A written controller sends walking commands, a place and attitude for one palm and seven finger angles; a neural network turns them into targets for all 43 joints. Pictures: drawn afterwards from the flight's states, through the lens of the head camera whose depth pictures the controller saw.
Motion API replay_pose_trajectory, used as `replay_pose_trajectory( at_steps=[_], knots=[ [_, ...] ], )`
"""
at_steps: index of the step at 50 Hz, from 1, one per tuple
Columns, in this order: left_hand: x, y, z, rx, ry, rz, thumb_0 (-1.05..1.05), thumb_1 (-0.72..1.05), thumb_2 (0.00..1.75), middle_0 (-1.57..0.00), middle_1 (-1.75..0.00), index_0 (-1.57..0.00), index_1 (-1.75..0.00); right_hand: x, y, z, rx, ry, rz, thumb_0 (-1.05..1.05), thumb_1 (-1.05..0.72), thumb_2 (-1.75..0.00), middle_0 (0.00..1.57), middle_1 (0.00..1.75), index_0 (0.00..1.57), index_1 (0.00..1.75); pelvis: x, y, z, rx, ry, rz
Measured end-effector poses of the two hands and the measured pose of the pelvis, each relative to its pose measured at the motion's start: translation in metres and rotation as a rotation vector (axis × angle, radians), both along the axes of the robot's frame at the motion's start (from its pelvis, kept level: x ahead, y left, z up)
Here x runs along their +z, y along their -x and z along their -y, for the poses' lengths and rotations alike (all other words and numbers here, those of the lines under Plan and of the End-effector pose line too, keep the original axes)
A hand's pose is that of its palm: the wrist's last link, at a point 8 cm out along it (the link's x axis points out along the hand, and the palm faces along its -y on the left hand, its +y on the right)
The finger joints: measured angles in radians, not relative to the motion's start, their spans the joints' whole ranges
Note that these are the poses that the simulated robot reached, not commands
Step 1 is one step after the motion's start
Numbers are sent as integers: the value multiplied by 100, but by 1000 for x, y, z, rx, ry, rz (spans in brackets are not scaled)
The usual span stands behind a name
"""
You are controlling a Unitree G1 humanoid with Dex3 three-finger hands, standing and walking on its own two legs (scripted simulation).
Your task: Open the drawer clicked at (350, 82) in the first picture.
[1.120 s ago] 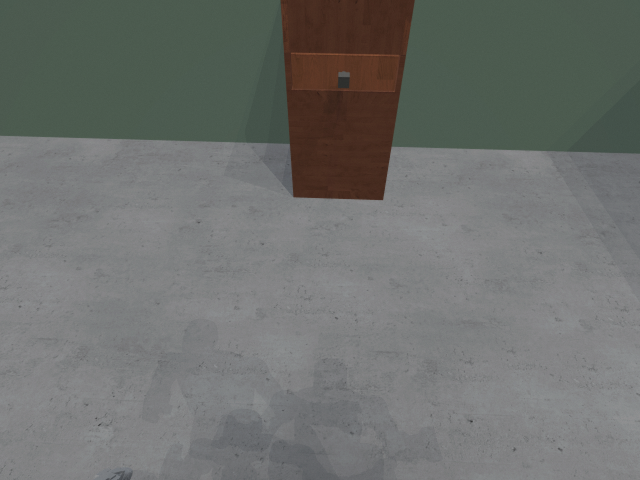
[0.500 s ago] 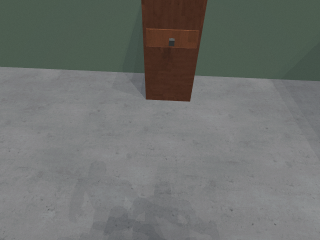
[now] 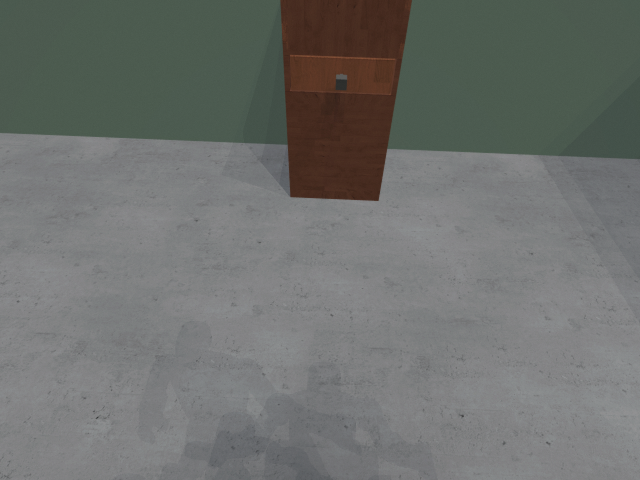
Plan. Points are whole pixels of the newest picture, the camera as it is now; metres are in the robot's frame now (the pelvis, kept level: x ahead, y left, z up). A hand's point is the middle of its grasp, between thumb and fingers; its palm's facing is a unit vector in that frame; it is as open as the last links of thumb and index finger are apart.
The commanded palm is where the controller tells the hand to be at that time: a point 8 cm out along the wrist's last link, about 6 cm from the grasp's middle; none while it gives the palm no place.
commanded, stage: look at it before walking up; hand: left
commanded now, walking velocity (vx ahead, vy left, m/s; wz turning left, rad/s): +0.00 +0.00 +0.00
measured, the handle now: (341, 80) +1.47 -0.01 -0.16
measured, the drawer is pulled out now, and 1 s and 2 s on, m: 0.00 0.00 0.00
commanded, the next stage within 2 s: walk to a spot facing it in 0.32 s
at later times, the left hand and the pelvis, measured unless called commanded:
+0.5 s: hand out of the picture +0.08 +0.24 -0.16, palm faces -0.04 -0.94 -0.33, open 7.3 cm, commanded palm none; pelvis +0.01 +0.00 +0.00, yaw -1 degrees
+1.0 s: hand out of the picture +0.07 +0.16 -0.18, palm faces -0.10 -0.99 -0.13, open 7.3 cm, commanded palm none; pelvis +0.15 +0.00 -0.01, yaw -11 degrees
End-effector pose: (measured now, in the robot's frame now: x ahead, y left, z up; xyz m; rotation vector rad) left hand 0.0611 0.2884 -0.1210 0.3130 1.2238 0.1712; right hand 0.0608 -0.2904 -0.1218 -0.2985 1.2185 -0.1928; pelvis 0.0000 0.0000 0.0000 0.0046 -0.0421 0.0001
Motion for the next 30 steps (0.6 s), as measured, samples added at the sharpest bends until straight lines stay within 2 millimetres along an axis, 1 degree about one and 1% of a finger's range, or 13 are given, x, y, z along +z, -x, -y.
replay_pose_trajectory(
  at_steps=[11,23,26,30],
  knots=[
    [-1,-2,-1,-2,-1,-13,0,91,90,-20,-30,-21,-30,1,-6,0,-1,3,0,0,-91,-89,20,30,20,30,1,-4,-1,-3,1,-4],
    [0,-10,-3,-3,-3,-10,0,91,90,-20,-30,-21,-30,3,-16,-1,5,7,1,0,-91,-89,20,30,20,30,1,-10,-2,-3,2,-9],
    [-4,-10,1,1,5,-25,0,91,90,-20,-30,-21,-30,0,-17,-6,-4,-1,-1,0,-91,-89,20,30,20,30,0,-14,-3,-19,2,-13],
    [-15,-4,14,-4,48,-78,0,91,90,-20,-30,-20,-30,-10,-10,-19,-42,-37,-12,0,-91,-89,20,30,20,30,-5,-27,-3,-56,2,-24]
  ],
)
